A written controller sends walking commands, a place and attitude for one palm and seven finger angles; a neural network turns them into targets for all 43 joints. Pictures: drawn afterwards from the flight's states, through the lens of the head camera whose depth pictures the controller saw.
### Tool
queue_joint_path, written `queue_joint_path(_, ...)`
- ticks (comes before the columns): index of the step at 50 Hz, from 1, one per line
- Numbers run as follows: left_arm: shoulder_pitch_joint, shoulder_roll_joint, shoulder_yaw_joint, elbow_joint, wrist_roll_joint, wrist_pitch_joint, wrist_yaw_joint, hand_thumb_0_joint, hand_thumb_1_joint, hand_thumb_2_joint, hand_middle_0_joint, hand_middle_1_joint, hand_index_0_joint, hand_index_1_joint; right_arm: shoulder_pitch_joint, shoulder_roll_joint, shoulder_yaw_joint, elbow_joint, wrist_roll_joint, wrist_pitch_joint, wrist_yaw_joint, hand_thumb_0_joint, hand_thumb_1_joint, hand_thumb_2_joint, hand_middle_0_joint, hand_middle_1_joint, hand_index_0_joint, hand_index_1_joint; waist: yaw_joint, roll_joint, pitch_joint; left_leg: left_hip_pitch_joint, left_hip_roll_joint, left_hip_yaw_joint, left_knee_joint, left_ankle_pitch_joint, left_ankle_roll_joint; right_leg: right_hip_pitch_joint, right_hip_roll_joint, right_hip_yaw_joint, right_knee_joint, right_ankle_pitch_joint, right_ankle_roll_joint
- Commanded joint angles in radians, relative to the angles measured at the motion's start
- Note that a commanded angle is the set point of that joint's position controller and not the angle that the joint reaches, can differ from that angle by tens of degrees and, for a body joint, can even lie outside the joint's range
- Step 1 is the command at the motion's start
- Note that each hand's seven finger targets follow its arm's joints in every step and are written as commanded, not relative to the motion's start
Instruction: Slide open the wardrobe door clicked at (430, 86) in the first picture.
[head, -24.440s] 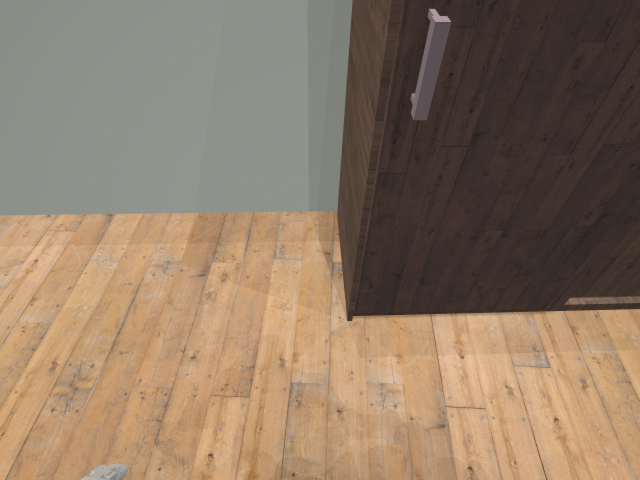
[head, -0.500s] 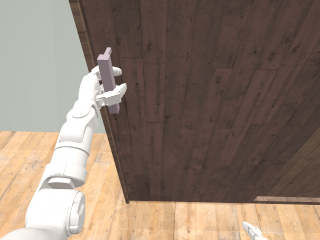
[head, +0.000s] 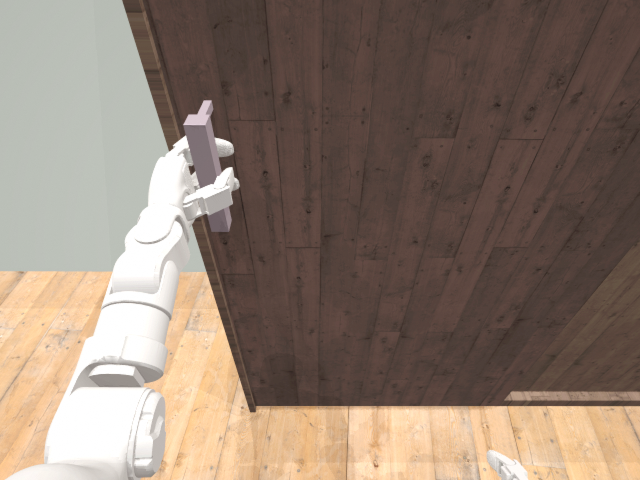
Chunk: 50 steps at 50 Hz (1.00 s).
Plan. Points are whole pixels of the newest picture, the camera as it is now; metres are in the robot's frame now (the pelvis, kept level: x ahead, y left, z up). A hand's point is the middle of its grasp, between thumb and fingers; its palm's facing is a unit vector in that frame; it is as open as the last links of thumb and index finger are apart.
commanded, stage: grip the handle and tug to test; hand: left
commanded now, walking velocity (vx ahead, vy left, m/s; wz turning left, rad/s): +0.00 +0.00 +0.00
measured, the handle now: (214, 168) +0.47 +0.17 +0.17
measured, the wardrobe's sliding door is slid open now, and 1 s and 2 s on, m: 0.00 0.01 0.08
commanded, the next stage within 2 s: tug the door sideways, standing still in 0.32 s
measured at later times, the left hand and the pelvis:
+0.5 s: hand (223, 193) +0.41 +0.14 +0.18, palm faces +0.05 -1.00 +0.00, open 6.0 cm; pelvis +0.05 +0.00 +0.00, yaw -2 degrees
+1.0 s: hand (234, 193) +0.41 +0.13 +0.18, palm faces +0.12 -0.99 -0.03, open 6.1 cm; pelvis +0.02 +0.00 +0.00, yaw +3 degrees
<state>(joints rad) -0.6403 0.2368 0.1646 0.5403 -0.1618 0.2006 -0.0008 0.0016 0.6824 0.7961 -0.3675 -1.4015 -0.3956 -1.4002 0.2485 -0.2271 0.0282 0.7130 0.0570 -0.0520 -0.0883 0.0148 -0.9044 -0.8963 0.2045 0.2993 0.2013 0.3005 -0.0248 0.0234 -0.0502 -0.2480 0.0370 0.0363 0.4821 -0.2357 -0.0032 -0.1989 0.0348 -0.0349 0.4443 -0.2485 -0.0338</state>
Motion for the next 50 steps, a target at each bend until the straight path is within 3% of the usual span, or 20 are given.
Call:
queue_joint_path(1,-0.372,0.133,0.028,-0.327,-0.022,-0.069,-0.031,0.000,0.900,0.900,-0.450,-1.400,-0.450,-1.400,-0.122,-0.125,-0.043,-0.163,0.007,-0.054,-0.005,0.000,-0.900,-0.900,0.200,0.300,0.200,0.300,0.040,-0.028,-0.314,0.156,-0.034,-0.016,-0.032,0.276,0.037,0.098,0.004,0.018,-0.042,0.354,0.010)
queue_joint_path(4,-0.337,0.160,0.047,-0.367,-0.022,-0.049,-0.031,0.000,0.900,0.900,-0.450,-1.400,-0.450,-1.400,-0.130,-0.131,-0.044,-0.170,0.009,-0.048,-0.005,0.000,-0.900,-0.900,0.200,0.300,0.200,0.300,0.041,-0.027,-0.292,0.159,-0.031,-0.012,-0.037,0.295,0.038,0.106,0.002,0.017,-0.044,0.381,0.013)
queue_joint_path(6,-0.275,0.146,0.050,-0.409,-0.024,-0.033,-0.033,0.000,0.900,0.900,-0.450,-1.400,-0.450,-1.400,-0.140,-0.126,-0.045,-0.180,0.009,-0.044,-0.004,0.000,-0.900,-0.900,0.200,0.300,0.200,0.300,0.054,-0.028,-0.310,0.170,-0.031,-0.005,-0.034,0.326,0.036,0.127,0.003,0.017,-0.040,0.421,0.012)
queue_joint_path(8,-0.220,0.127,0.038,-0.475,-0.022,-0.023,-0.031,0.000,0.900,0.900,-0.450,-1.400,-0.450,-1.400,-0.149,-0.125,-0.049,-0.195,0.009,-0.043,0.001,0.000,-0.900,-0.900,0.200,0.300,0.200,0.300,0.068,0.010,-0.335,0.200,-0.030,-0.002,-0.032,0.383,0.031,0.149,0.004,0.013,-0.029,0.461,0.008)
queue_joint_path(12,-0.131,0.102,0.025,-0.569,-0.024,0.015,-0.031,0.000,0.900,0.900,-0.450,-1.400,-0.450,-1.400,-0.161,-0.121,-0.048,-0.204,0.007,-0.034,0.006,0.000,-0.900,-0.900,0.200,0.300,0.200,0.300,0.068,-0.023,-0.328,0.210,-0.025,0.003,-0.029,0.441,0.030,0.165,0.004,0.007,-0.023,0.543,0.012)
queue_joint_path(13,-0.069,0.104,0.032,-0.584,-0.026,0.025,-0.031,0.000,0.900,0.900,-0.450,-1.400,-0.450,-1.400,-0.168,-0.125,-0.048,-0.213,0.006,-0.031,0.007,0.000,-0.900,-0.900,0.200,0.300,0.200,0.300,0.083,-0.019,-0.328,0.214,-0.026,0.003,-0.028,0.466,0.030,0.179,0.003,0.008,-0.019,0.564,0.013)
queue_joint_path(15,-0.032,0.098,0.029,-0.684,-0.024,0.040,-0.031,0.000,0.900,0.900,-0.450,-1.400,-0.450,-1.400,-0.179,-0.118,-0.048,-0.226,0.005,-0.027,0.012,0.000,-0.900,-0.900,0.200,0.300,0.200,0.300,0.088,0.002,-0.356,0.235,-0.022,0.005,-0.022,0.541,0.028,0.200,-0.001,0.007,-0.007,0.629,0.013)
queue_joint_path(17,0.024,0.096,0.029,-0.725,-0.023,0.065,-0.033,0.000,0.900,0.900,-0.450,-1.400,-0.450,-1.400,-0.182,-0.115,-0.047,-0.228,0.004,-0.019,0.015,0.000,-0.900,-0.900,0.200,0.300,0.200,0.300,0.086,-0.010,-0.361,0.245,-0.019,0.008,-0.011,0.594,0.027,0.210,-0.005,0.006,0.001,0.698,0.019)
queue_joint_path(21,0.056,0.061,-0.008,-0.787,-0.025,0.111,-0.036,0.000,0.900,0.900,-0.450,-1.400,-0.450,-1.400,-0.198,-0.111,-0.042,-0.235,0.002,-0.006,0.017,0.000,-0.900,-0.900,0.200,0.300,0.200,0.300,0.081,-0.005,-0.327,0.255,-0.018,0.003,-0.008,0.624,0.026,0.196,-0.006,0.003,0.000,0.713,0.022)
queue_joint_path(22,0.003,0.131,0.056,-0.773,-0.026,0.119,-0.029,0.000,0.900,0.900,-0.450,-1.400,-0.450,-1.400,-0.194,-0.122,-0.044,-0.220,0.000,-0.001,0.012,0.000,-0.900,-0.900,0.200,0.300,0.200,0.300,0.076,-0.018,-0.329,0.254,-0.019,0.003,-0.007,0.606,0.025,0.193,-0.005,0.006,-0.004,0.717,0.021)
queue_joint_path(23,-0.032,0.125,0.040,-0.756,-0.022,0.130,-0.027,0.000,0.900,0.900,-0.450,-1.400,-0.450,-1.400,-0.197,-0.126,-0.041,-0.213,-0.005,0.005,0.006,0.000,-0.900,-0.900,0.200,0.300,0.200,0.300,0.070,-0.009,-0.304,0.253,-0.025,0.006,-0.009,0.587,0.028,0.185,-0.005,0.009,-0.008,0.709,0.022)
queue_joint_path(24,-0.102,0.081,-0.004,-0.768,-0.024,0.136,-0.026,0.000,0.900,0.900,-0.450,-1.400,-0.450,-1.400,-0.201,-0.116,-0.039,-0.213,-0.002,0.005,0.005,0.000,-0.900,-0.900,0.200,0.300,0.200,0.300,0.052,0.008,-0.305,0.256,-0.026,0.002,-0.005,0.588,0.029,0.169,-0.007,0.008,-0.009,0.691,0.021)
queue_joint_path(26,-0.183,0.041,-0.039,-0.696,-0.017,0.152,-0.012,0.000,0.900,0.900,-0.450,-1.400,-0.450,-1.400,-0.186,-0.114,-0.039,-0.185,-0.002,0.009,-0.002,0.000,-0.900,-0.900,0.200,0.300,0.200,0.300,0.022,-0.017,-0.265,0.260,-0.023,-0.012,0.008,0.586,0.027,0.120,-0.003,0.003,-0.012,0.655,0.021)
queue_joint_path(27,-0.223,0.029,-0.051,-0.689,-0.010,0.157,-0.005,0.000,0.900,0.900,-0.450,-1.400,-0.450,-1.400,-0.182,-0.112,-0.040,-0.178,-0.004,0.010,-0.003,0.000,-0.900,-0.900,0.200,0.300,0.200,0.300,0.016,0.012,-0.270,0.272,-0.024,-0.016,0.013,0.596,0.025,0.107,-0.004,0.004,-0.012,0.644,0.019)
queue_joint_path(31,-0.262,-0.034,-0.111,-0.681,0.006,0.150,0.008,0.000,0.900,0.900,-0.450,-1.400,-0.450,-1.400,-0.174,-0.106,-0.044,-0.167,-0.013,0.009,-0.003,0.000,-0.900,-0.900,0.200,0.300,0.200,0.300,0.010,0.004,-0.337,0.310,-0.027,-0.027,0.036,0.665,0.025,0.113,-0.012,0.000,0.008,0.688,0.020)
queue_joint_path(35,-0.305,-0.097,-0.175,-0.638,0.007,0.120,0.004,0.000,0.900,0.900,-0.450,-1.400,-0.450,-1.400,-0.195,-0.098,-0.037,-0.166,-0.013,0.007,-0.002,0.000,-0.900,-0.900,0.200,0.300,0.200,0.300,0.000,-0.028,-0.308,0.293,-0.028,-0.043,0.023,0.563,0.027,0.084,-0.012,-0.005,0.002,0.589,0.016)
queue_joint_path(39,-0.357,-0.128,-0.215,-0.616,0.014,0.094,-0.001,0.000,0.900,0.900,-0.450,-1.400,-0.450,-1.400,-0.192,-0.097,-0.038,-0.165,-0.013,0.003,0.000,0.000,-0.900,-0.900,0.200,0.300,0.200,0.300,-0.006,-0.009,-0.334,0.320,-0.025,-0.052,0.039,0.603,0.030,0.070,-0.015,-0.004,0.013,0.592,0.015)
queue_joint_path(43,-0.409,-0.164,-0.246,-0.558,0.008,0.070,0.003,0.000,0.900,0.900,-0.450,-1.400,-0.450,-1.400,-0.194,-0.096,-0.035,-0.160,-0.017,-0.009,0.001,0.000,-0.900,-0.900,0.200,0.300,0.200,0.300,-0.009,-0.034,-0.320,0.307,-0.026,-0.063,0.027,0.519,0.029,0.056,-0.011,-0.009,0.008,0.519,0.013)
queue_joint_path(47,-0.515,-0.228,-0.298,-0.529,0.014,0.040,0.026,0.000,0.900,0.900,-0.450,-1.400,-0.450,-1.400,-0.185,-0.084,-0.034,-0.139,-0.013,-0.029,0.008,0.000,-0.900,-0.900,0.200,0.300,0.200,0.300,-0.031,0.005,-0.319,0.303,-0.027,-0.075,0.024,0.445,0.022,0.010,-0.006,-0.012,0.002,0.429,0.008)
queue_joint_path(50,-0.554,-0.249,-0.317,-0.489,0.017,0.017,0.043,0.000,0.900,0.900,-0.450,-1.400,-0.450,-1.400,-0.183,-0.085,-0.036,-0.129,-0.015,-0.039,0.011,0.000,-0.900,-0.900,0.200,0.300,0.200,0.300,-0.035,-0.004,-0.318,0.295,-0.027,-0.080,0.017,0.393,0.021,-0.006,-0.002,-0.014,-0.003,0.377,0.007)
